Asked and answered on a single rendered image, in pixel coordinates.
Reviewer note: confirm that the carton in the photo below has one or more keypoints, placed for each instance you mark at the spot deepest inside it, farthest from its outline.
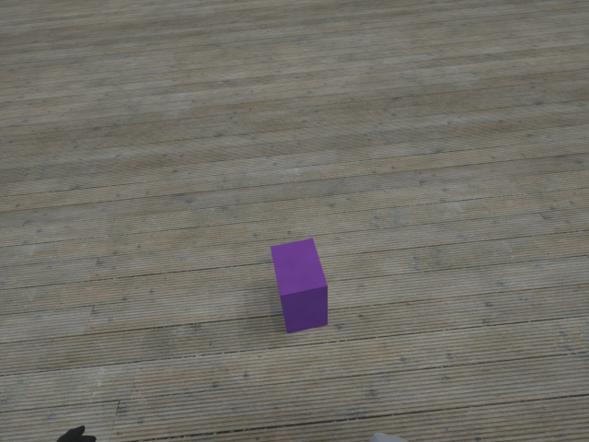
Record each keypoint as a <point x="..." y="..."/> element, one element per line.
<point x="302" y="285"/>

